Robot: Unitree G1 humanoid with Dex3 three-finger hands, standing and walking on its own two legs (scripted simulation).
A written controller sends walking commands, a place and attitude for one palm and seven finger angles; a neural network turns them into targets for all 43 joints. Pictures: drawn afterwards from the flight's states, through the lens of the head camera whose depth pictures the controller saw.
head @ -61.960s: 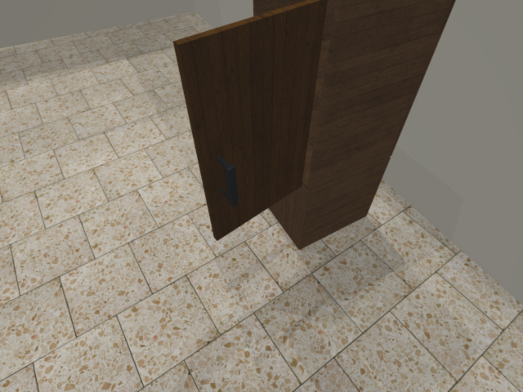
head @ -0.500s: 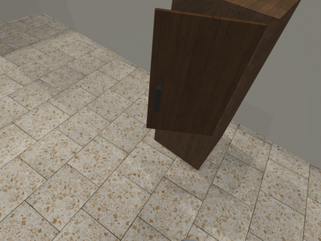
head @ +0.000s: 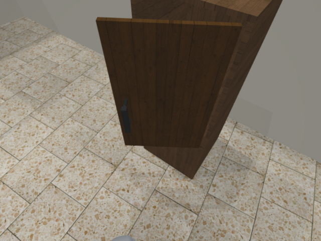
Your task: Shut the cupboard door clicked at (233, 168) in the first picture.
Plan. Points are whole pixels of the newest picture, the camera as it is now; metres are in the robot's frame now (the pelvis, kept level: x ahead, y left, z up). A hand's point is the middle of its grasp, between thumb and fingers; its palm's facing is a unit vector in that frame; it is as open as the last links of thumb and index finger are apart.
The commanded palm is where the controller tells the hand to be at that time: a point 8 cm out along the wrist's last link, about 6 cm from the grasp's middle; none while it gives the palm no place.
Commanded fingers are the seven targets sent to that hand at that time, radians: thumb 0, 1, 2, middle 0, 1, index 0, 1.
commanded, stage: come to a stop and stand still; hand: left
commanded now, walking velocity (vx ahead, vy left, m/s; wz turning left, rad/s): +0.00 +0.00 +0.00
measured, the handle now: (126, 116) +0.54 +0.14 -0.09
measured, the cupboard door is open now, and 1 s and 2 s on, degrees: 34 34 34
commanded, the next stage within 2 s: look again from close up in 1.26 s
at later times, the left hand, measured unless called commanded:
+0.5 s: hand out of the picture +0.07 +0.17 -0.17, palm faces +0.04 -0.96 -0.28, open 7.4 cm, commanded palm none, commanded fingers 0.00 0.90 0.90 -0.20 -0.30 -0.20 -0.30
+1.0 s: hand out of the picture +0.04 +0.20 -0.17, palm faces -0.01 -0.97 -0.24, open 7.3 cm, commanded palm none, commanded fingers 0.00 0.90 0.90 -0.20 -0.30 -0.20 -0.30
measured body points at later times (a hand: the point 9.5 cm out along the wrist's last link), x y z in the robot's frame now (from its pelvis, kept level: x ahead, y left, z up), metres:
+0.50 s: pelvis +0.05 -0.04 -0.01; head +0.08 -0.05 +0.44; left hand +0.07 +0.22 -0.15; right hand +0.14 -0.27 -0.16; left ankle +0.06 +0.08 -0.72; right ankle +0.01 -0.13 -0.74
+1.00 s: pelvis +0.01 +0.01 -0.01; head +0.02 +0.00 +0.44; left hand +0.04 +0.25 -0.15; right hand +0.03 -0.21 -0.17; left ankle +0.01 +0.11 -0.74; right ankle +0.01 -0.13 -0.74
